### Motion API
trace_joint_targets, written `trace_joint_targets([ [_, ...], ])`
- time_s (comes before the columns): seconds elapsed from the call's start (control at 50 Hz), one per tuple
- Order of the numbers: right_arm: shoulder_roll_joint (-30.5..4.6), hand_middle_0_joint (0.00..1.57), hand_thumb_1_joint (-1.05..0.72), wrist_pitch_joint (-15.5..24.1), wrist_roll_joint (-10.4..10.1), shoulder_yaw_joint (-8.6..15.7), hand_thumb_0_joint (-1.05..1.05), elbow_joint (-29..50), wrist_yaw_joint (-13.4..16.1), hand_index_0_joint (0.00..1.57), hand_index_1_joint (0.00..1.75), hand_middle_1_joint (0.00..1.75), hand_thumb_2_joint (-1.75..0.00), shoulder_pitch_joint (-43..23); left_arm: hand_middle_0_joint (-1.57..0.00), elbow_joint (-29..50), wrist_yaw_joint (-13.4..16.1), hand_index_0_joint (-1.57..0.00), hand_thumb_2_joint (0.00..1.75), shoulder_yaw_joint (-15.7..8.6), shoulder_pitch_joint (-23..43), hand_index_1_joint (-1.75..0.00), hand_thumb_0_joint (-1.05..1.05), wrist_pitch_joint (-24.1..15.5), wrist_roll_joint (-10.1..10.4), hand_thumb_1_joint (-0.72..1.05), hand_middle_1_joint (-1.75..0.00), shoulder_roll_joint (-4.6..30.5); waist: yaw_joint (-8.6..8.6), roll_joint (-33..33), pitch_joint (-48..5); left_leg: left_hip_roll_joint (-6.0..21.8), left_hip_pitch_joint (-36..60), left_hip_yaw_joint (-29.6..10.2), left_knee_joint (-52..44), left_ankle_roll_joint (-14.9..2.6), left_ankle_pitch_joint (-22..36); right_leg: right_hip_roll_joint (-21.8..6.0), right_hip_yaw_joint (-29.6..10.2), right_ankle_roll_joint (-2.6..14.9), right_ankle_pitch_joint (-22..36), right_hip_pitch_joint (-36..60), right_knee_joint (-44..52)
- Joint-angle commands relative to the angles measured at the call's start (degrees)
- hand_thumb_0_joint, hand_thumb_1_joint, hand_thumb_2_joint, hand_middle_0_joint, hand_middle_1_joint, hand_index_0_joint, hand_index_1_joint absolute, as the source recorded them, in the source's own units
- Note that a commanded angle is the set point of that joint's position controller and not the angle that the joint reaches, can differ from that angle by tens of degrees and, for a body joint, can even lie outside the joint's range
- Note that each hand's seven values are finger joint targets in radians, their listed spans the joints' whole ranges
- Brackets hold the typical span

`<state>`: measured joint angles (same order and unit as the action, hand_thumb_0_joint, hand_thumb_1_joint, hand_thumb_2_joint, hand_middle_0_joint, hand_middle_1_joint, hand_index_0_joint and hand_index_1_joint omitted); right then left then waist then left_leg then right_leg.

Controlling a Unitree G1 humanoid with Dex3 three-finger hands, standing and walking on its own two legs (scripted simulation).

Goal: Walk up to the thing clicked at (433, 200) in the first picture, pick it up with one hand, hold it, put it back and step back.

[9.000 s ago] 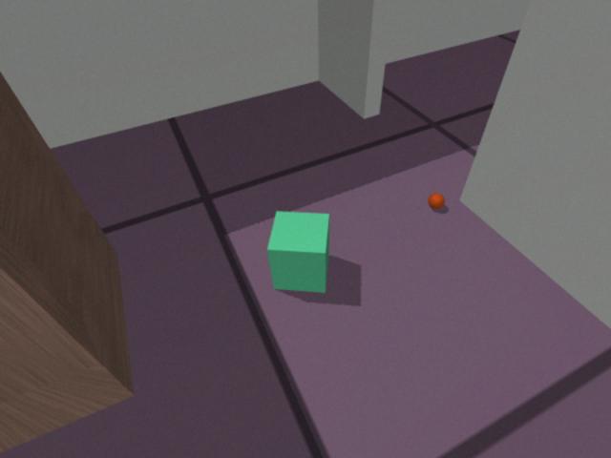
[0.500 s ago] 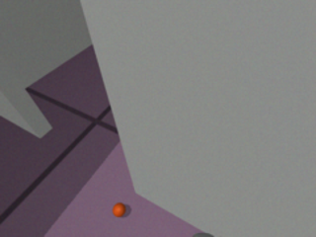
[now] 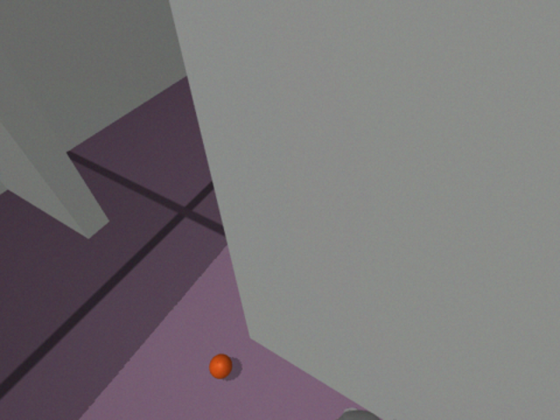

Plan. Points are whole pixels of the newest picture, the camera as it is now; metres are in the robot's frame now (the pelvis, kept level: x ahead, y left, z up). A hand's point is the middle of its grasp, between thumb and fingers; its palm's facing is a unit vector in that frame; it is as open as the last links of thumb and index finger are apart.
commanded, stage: walk up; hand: left
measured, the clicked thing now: (220, 366) +0.42 +0.24 -0.72
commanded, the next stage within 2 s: none
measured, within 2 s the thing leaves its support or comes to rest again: neither
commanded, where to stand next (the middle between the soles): +0.03 -0.02 m, yaw -1 degrees
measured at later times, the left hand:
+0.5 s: hand out of the picture +0.14 +0.23 -0.14, palm faces +0.00 -0.94 -0.33, open 7.4 cm
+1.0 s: hand out of the picture -0.01 +0.29 -0.15, palm faces -0.12 -0.93 -0.34, open 7.4 cm
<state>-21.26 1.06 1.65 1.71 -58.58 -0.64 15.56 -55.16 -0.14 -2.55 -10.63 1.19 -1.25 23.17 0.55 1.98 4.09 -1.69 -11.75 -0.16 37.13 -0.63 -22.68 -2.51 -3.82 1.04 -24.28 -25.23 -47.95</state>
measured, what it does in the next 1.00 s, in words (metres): lifts its right foot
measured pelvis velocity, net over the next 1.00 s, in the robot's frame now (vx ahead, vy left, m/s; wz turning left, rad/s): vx -0.07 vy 0.02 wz -0.06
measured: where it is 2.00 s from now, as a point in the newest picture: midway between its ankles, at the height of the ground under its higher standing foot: outside the picture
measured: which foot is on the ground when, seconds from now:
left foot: down 0.00-1.00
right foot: down 0.00-0.74, up 0.76-1.00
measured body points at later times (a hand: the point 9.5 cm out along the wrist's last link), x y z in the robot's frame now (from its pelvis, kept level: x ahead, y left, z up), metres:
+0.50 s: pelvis +0.02 -0.02 +0.01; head +0.04 -0.02 +0.46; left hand +0.14 +0.28 -0.11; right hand +0.11 -0.34 -0.11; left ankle -0.02 +0.12 -0.71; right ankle +0.07 -0.14 -0.72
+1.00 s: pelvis -0.07 +0.02 +0.02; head -0.04 +0.05 +0.46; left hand +0.00 +0.34 -0.13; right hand -0.04 -0.30 -0.09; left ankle -0.06 +0.11 -0.72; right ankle -0.10 -0.13 -0.67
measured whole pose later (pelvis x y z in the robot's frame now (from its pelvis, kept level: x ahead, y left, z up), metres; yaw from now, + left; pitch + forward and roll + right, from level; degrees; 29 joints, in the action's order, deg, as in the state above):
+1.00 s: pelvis -0.07 +0.02 +0.02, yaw -3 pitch -2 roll -1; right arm -19.4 2.1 2.4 3.3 -56.0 -0.5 12.8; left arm -57.6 -1.3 -2.9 -11.6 3.2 -1.5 24.4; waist 1.1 3.8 6.8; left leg 0.7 -12.5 4.7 30.3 -2.5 -15.7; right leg 2.5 -7.4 -0.6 -24.5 -20.0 -53.6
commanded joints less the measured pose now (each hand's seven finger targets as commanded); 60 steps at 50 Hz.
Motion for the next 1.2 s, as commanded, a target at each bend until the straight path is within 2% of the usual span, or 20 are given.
trace_joint_targets([
  [0.0, -16.5, 0.20, -0.90, 3.7, -0.2, 3.4, 0.00, 5.1, 1.3, 0.20, 0.30, 0.30, -0.90, -5.5, -0.20, 3.0, -0.4, -0.20, 0.90, -3.0, 4.2, -0.30, 0.00, -2.5, 0.6, 0.90, -0.30, 10.4, -0.57, -10.8, -0.3, 14.1, -1.6, -12.7, -14.3, -7.41, 16.8, -0.4, 2.4, 0.26, 1.9, 2.8, 7.2],
  [0.08, -13.7, 0.20, -0.90, 2.5, -1.6, 2.5, 0.00, 5.0, 1.7, 0.20, 0.30, 0.30, -0.90, -4.0, -0.20, 1.1, -0.1, -0.20, 0.90, -2.9, 2.3, -0.30, 0.00, -3.0, 0.4, 0.90, -0.30, 10.3, -1.92, -8.0, -4.1, 9.3, -4.9, -5.0, -4.5, -2.98, 27.6, 0.0, 1.6, 2.78, 20.1, 17.9, 19.7],
  [0.12, -11.7, 0.20, -0.90, 2.2, -2.0, 2.1, 0.00, 4.5, 2.1, 0.20, 0.30, 0.30, -0.90, -1.9, -0.20, 1.1, -0.2, -0.20, 0.90, -3.0, 2.8, -0.30, 0.00, -3.0, 1.0, 0.90, -0.30, 13.6, -0.48, 1.0, -7.2, 2.9, -5.5, -0.4, -0.4, -1.04, 4.6, -9.3, -10.2, 8.60, 18.2, 16.5, 20.7],
  [0.14, -11.6, 0.20, -0.90, 2.2, -1.6, 2.0, 0.00, 3.4, 2.3, 0.20, 0.30, 0.30, -0.90, -0.7, -0.20, 1.5, -0.5, -0.20, 0.90, -2.6, 4.2, -0.30, 0.00, -2.8, 1.0, 0.90, -0.30, 13.3, 0.34, 1.8, -7.0, 2.5, -4.2, -0.7, -1.8, -1.16, -1.2, -11.3, -12.4, 9.26, 14.8, 14.3, 21.8],
  [0.24, -14.6, 0.20, -0.90, 2.9, -1.1, 2.1, 0.00, 1.6, 1.9, 0.20, 0.30, 0.30, -0.90, -3.2, -0.20, 0.1, -0.9, -0.20, 0.90, -1.4, 7.5, -0.30, 0.00, -2.0, 0.8, 0.90, -0.30, 9.9, -0.34, -1.4, -2.7, 10.1, -1.4, -9.9, -13.8, -4.64, 5.5, -2.1, -1.7, 2.46, 12.3, 7.7, 16.9],
  [0.4, -12.7, 0.20, -0.90, 2.7, -1.4, 1.2, 0.00, 0.5, 2.0, 0.20, 0.30, 0.30, -0.90, -5.9, -0.20, -2.1, -0.7, -0.20, 0.90, -1.4, 8.7, -0.30, 0.00, -2.5, 1.2, 0.90, -0.30, 10.1, -0.28, -0.6, -6.7, 6.2, 0.2, -1.8, -11.0, -1.51, 14.8, -5.7, -3.7, 4.30, 24.8, 15.8, 21.3],
  [0.42, -14.3, 0.20, -0.90, 1.0, -2.3, 1.7, 0.00, 1.0, 2.4, 0.20, 0.30, 0.30, -0.90, -9.2, -0.20, -1.4, -0.1, -0.20, 0.90, -2.1, 10.5, -0.30, 0.00, -1.6, 2.5, 0.90, -0.30, 12.4, -0.59, -0.7, 0.0, 6.3, -3.5, -2.3, -5.9, -0.99, 29.2, -7.2, -4.1, 3.81, 48.8, 12.4, 17.9],
  [0.48, -12.2, 0.20, -0.90, -0.2, -3.4, 1.9, 0.00, 2.6, 2.9, 0.20, 0.30, 0.30, -0.90, -7.9, -0.20, -0.2, 0.8, -0.20, 0.90, -2.6, 8.2, -0.30, 0.00, -0.8, 2.7, 0.90, -0.30, 13.7, -1.18, 3.4, -10.1, 1.8, -1.7, 0.5, 6.3, -0.12, 25.8, -11.3, -4.7, 8.58, 63.1, 17.8, 18.3],
  [0.52, -10.6, 0.20, -0.90, -1.3, -3.1, 2.3, 0.00, 3.4, 2.8, 0.20, 0.30, 0.30, -0.90, -7.7, -0.20, 1.5, 1.0, -0.20, 0.90, -2.5, 10.5, -0.30, 0.00, -0.1, 1.4, 0.90, -0.30, 13.4, -0.93, 8.5, -11.8, -1.4, -3.9, 0.4, 14.4, -0.67, -4.9, -15.6, -7.8, 12.07, 57.8, 16.3, 21.4],
  [0.54, -10.9, 0.20, -0.90, -1.9, -2.7, 2.6, 0.00, 3.5, 2.6, 0.20, 0.30, 0.30, -0.90, -6.8, -0.20, 2.5, 1.2, -0.20, 0.90, -2.5, 11.6, -0.30, 0.00, 0.0, 0.3, 0.90, -0.30, 13.5, -0.82, 9.1, -11.3, -0.7, -3.4, -1.1, 18.0, -1.10, -10.9, -16.1, -8.4, 12.90, 52.4, 12.8, 21.6],
  [0.62, -10.9, 0.20, -0.90, -2.9, -2.1, 3.6, 0.00, 3.7, 2.0, 0.20, 0.30, 0.30, -0.90, -3.3, -0.20, 4.9, 1.7, -0.20, 0.90, -2.4, 13.9, -0.30, 0.00, 0.9, -0.8, 0.90, -0.30, 13.4, -0.04, 10.3, -10.3, 0.4, -4.6, 0.2, 13.6, -0.37, -5.8, -13.3, -6.3, 11.77, 37.0, 9.2, 19.7],
  [0.68, -11.1, 0.20, -0.90, -2.1, -0.2, 4.4, 0.00, 2.2, 1.7, 0.20, 0.30, 0.30, -0.90, -0.4, -0.20, 5.9, 1.4, -0.20, 0.90, -2.0, 13.5, -0.30, 0.00, 1.9, 0.5, 0.90, -0.30, 11.9, 1.80, 5.4, -9.8, 0.5, 1.9, 0.7, -9.0, 0.03, 7.5, -8.8, -5.8, 6.83, 20.8, 5.5, 11.3],
  [0.7, -14.8, 0.20, -0.90, -1.7, 1.3, 5.2, 0.00, 3.5, 1.8, 0.20, 0.30, 0.30, -0.90, -2.6, -0.20, 6.1, 1.3, -0.20, 0.90, -1.6, 11.5, -0.30, 0.00, 2.1, 1.3, 0.90, -0.30, 9.1, 1.03, -5.1, -7.4, 8.8, 1.8, -12.8, -17.1, -2.18, 7.4, -2.2, -4.4, 3.35, 9.3, -0.9, 3.9],
  [0.72, -20.5, 0.20, -0.90, -1.4, 1.2, 6.2, 0.00, 5.9, 1.6, 0.20, 0.30, 0.30, -0.90, -8.1, -0.20, 6.2, 1.7, -0.20, 0.90, -1.5, 10.7, -0.30, 0.00, 2.2, 1.4, 0.90, -0.30, 8.0, -0.47, -12.8, -5.9, 20.6, -2.3, -25.1, -20.2, -7.85, 15.7, 6.7, -1.5, 0.65, -8.9, -4.0, -5.7],
  [0.74, -23.4, 0.20, -0.90, -1.0, 0.5, 7.0, 0.00, 7.1, 1.5, 0.20, 0.30, 0.30, -0.90, -8.6, -0.20, 6.0, 2.4, -0.20, 0.90, -2.9, 13.1, -0.30, 0.00, 2.2, 0.7, 0.90, -0.30, 10.7, 2.32, -14.9, -4.5, 26.1, -8.8, -32.1, -22.4, -13.64, 17.1, 6.1, -7.7, 0.34, -12.0, -2.0, -14.3],
  [0.8, -16.8, 0.20, -0.90, 0.5, 0.7, 5.4, 0.00, 7.8, 2.6, 0.20, 0.30, 0.30, -0.90, -14.0, -0.20, 3.5, 1.8, -0.20, 0.90, -3.1, 6.2, -0.30, 0.00, 2.1, 1.4, 0.90, -0.30, 11.4, -2.93, -5.5, -3.4, 17.3, -1.7, -16.3, -16.5, -7.59, 20.2, 6.5, -9.7, 0.27, -1.7, -5.4, -20.0],
  [0.92, -17.3, 0.20, -0.90, 2.6, 1.0, 6.8, 0.00, 5.8, 1.6, 0.20, 0.30, 0.30, -0.90, -0.1, -0.20, 5.4, -0.9, -0.20, 0.90, -3.3, 7.7, -0.30, 0.00, -0.4, -0.7, 0.90, -0.30, 12.5, 4.97, -9.7, -4.5, 17.7, 18.1, -19.5, -22.7, -7.37, -7.7, 4.1, -4.8, -2.06, -0.6, -11.3, -4.1],
  [1.0, -18.2, 0.20, -0.90, 2.6, 0.6, 7.3, 0.00, 7.5, 0.2, 0.20, 0.30, 0.30, -0.90, 2.2, -0.20, 5.3, -1.5, -0.20, 0.90, -3.5, 5.7, -0.30, 0.00, -2.2, -0.5, 0.90, -0.30, 13.7, 5.25, -10.6, -0.5, 20.5, 16.7, -20.3, -26.3, -11.11, -13.5, 2.4, -2.8, -1.35, -3.5, -11.7, -0.8],
  [1.1, -17.7, 0.20, -0.90, 1.8, 0.7, 6.8, 0.00, 10.5, -1.2, 0.20, 0.30, 0.30, -0.90, -1.3, -0.20, 3.9, -2.5, -0.20, 0.90, -3.4, -1.7, -0.30, 0.00, -3.6, -0.1, 0.90, -0.30, 11.9, 2.32, -13.3, 0.3, 17.0, 4.2, -10.1, -24.1, -10.99, -9.9, 1.4, 4.3, -1.15, -2.6, 2.6, 9.0],
  [1.18, -12.7, 0.20, -0.90, -0.5, -0.1, 4.6, 0.00, 12.2, -1.4, 0.20, 0.30, 0.30, -0.90, -5.2, -0.20, 0.3, -0.3, -0.20, 0.90, -4.1, -12.2, -0.30, 0.00, -4.7, -0.3, 0.90, -0.30, 10.9, -3.84, -3.9, -2.6, 9.4, -11.0, 0.5, -4.6, -6.17, -2.1, 4.3, 8.0, -0.56, 10.2, 24.8, 25.7],
])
